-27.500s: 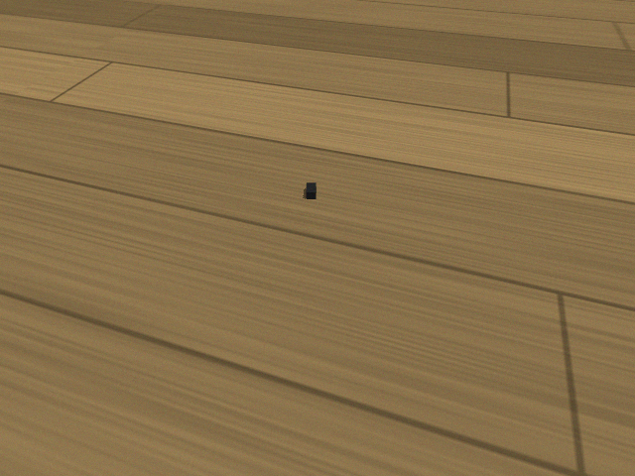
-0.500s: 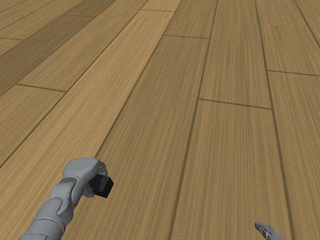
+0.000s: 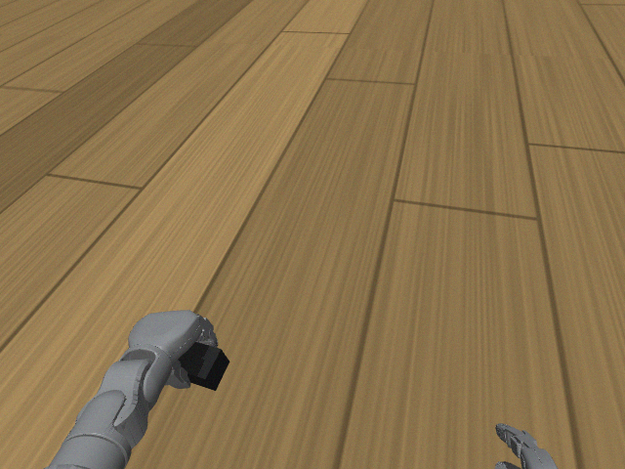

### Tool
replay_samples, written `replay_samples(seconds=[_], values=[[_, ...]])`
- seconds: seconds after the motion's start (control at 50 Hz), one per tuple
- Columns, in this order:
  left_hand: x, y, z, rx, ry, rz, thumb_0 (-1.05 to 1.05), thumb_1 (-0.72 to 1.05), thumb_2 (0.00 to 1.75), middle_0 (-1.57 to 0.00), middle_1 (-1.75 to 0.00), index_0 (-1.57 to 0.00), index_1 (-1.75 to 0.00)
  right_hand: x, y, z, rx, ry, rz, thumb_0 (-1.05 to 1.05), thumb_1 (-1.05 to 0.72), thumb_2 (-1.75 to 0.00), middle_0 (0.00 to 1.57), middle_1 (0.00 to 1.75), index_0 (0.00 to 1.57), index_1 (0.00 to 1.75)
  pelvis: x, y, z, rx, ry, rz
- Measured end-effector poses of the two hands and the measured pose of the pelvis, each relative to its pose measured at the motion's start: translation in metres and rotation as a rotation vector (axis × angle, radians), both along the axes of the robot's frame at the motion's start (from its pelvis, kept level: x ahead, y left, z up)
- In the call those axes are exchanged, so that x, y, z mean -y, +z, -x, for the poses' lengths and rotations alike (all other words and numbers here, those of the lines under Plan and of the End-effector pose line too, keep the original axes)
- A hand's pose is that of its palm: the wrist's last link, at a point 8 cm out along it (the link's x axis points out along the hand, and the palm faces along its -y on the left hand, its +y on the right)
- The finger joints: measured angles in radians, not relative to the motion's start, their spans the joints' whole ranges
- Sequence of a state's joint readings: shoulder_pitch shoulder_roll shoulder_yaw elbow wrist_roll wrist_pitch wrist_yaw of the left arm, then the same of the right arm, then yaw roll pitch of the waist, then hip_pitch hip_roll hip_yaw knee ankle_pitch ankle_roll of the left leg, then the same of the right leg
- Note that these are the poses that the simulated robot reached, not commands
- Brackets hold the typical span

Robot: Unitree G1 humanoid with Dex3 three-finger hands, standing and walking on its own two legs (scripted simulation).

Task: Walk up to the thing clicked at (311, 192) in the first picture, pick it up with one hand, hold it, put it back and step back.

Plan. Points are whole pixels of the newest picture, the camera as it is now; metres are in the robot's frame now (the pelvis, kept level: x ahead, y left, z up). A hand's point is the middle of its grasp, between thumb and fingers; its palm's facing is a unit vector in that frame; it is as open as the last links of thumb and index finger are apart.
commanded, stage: hold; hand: left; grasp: from above
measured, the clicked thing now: (198, 363) +0.31 +0.20 -0.07
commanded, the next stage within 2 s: crouch in 0.88 s
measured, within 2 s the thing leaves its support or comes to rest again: neither
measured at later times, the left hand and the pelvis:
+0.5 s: hand (174, 363) +0.29 +0.22 -0.02, palm faces -0.45 -0.05 -0.89, open 7.0 cm; pelvis +0.00 +0.00 +0.01, yaw +0 degrees
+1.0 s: hand (174, 354) +0.30 +0.22 -0.02, palm faces -0.45 -0.04 -0.89, open 7.0 cm; pelvis +0.01 +0.01 +0.01, yaw +0 degrees
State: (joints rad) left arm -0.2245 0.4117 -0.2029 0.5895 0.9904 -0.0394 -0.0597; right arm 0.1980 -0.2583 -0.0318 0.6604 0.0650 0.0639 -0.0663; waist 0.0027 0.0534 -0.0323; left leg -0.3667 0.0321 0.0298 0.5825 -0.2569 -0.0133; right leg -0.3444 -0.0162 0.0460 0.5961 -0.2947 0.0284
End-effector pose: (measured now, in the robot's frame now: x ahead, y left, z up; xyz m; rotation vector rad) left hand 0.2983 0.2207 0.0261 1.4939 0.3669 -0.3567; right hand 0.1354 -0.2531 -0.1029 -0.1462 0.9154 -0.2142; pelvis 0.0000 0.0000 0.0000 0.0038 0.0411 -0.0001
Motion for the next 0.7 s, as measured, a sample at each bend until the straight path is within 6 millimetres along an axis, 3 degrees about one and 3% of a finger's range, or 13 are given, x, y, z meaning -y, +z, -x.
replay_samples(seconds=[0.3, 0.7], values=[[0.001, 0.011, 0.003, 0.014, -0.003, -0.002, 0.05, 0.5, 0.04, -1.12, -0.21, -0.99, -0.13, -0.003, 0.006, -0.008, 0.02, 0.006, -0.005, 0.01, -0.91, -0.9, 0.2, 0.3, 0.2, 0.3, 0.0, 0.004, 0.001, 0.022, -0.003, -0.002], [-0.006, 0.007, -0.004, -0.001, -0.006, -0.011, 0.05, 0.49, 0.04, -1.12, -0.21, -0.99, -0.13, -0.01, 0.007, -0.013, -0.009, 0.001, -0.007, 0.01, -0.91, -0.9, 0.21, 0.3, 0.2, 0.3, -0.005, 0.007, -0.007, 0.019, -0.003, 0.0]])
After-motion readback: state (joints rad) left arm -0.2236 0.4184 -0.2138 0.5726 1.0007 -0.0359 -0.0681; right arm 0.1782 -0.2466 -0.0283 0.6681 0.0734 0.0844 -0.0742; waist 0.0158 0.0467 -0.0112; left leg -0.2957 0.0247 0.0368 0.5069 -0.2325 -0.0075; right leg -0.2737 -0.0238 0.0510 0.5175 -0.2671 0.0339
